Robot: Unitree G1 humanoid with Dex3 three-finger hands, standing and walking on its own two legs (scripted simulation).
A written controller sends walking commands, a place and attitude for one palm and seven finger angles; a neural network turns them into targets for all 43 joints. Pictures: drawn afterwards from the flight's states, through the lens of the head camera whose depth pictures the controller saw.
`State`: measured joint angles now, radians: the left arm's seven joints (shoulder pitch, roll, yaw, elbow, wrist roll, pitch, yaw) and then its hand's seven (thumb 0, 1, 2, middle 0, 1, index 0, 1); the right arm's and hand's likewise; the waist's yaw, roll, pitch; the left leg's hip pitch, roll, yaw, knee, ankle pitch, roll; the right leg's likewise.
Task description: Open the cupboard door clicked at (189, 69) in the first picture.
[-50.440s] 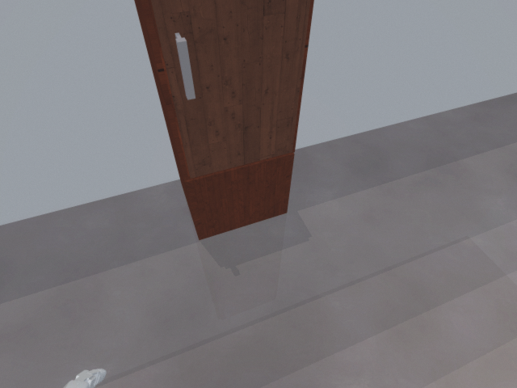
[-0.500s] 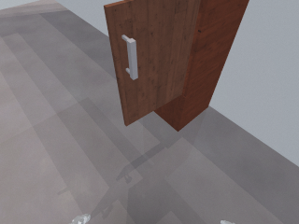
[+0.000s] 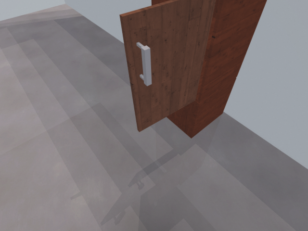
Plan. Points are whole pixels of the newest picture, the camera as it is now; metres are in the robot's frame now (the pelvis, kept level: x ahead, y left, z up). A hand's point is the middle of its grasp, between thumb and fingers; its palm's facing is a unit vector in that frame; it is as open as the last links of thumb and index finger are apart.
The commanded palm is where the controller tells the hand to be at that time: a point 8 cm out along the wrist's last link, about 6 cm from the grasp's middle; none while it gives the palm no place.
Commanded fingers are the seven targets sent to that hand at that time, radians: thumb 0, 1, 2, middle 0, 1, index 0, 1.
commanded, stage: let the arm hang, fingers relaxed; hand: left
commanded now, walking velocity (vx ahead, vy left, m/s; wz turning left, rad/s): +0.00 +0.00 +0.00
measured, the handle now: (143, 64) +0.64 +0.07 +0.08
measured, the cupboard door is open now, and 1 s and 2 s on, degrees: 85 85 85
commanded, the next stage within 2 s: look to check the result in 0.34 s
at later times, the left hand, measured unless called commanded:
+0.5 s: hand out of the picture +0.08 +0.23 -0.16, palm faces +0.00 -0.95 -0.31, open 7.4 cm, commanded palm none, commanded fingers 0.00 0.90 0.90 -0.20 -0.30 -0.20 -0.30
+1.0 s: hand out of the picture +0.14 +0.23 -0.14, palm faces -0.02 -0.93 -0.35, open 7.4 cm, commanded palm none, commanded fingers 0.00 0.90 0.90 -0.20 -0.30 -0.20 -0.30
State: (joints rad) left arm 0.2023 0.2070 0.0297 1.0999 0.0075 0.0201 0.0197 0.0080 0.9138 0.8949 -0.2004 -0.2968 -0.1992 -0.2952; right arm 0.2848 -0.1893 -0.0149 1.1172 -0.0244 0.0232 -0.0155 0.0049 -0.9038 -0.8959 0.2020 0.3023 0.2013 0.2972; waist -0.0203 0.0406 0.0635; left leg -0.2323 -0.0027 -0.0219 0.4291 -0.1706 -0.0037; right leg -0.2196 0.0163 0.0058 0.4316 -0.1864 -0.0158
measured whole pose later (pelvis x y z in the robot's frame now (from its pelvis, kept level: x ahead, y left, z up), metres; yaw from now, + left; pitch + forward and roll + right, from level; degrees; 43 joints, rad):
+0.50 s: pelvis +0.02 +0.00 +0.00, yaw +0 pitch -1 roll +0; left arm 0.13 0.26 0.03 1.13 0.01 -0.01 0.01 0.01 0.91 0.89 -0.20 -0.30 -0.20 -0.30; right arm 0.13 -0.28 -0.02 1.11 -0.02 0.00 -0.01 0.00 -0.90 -0.90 0.20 0.30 0.20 0.30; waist -0.01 0.03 0.08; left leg -0.18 -0.01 -0.02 0.37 -0.17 0.00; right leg -0.17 0.01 0.01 0.39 -0.19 -0.01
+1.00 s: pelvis +0.05 -0.01 +0.01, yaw +0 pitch -1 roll +0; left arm 0.07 0.31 0.01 1.11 0.01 -0.02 0.01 0.01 0.91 0.89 -0.20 -0.30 -0.20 -0.30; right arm 0.09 -0.34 -0.01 1.12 -0.01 0.00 0.00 0.00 -0.90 -0.90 0.20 0.30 0.20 0.30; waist -0.02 0.03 0.07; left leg -0.11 0.01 -0.02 0.31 -0.18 -0.02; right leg -0.11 0.03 0.01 0.33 -0.20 -0.03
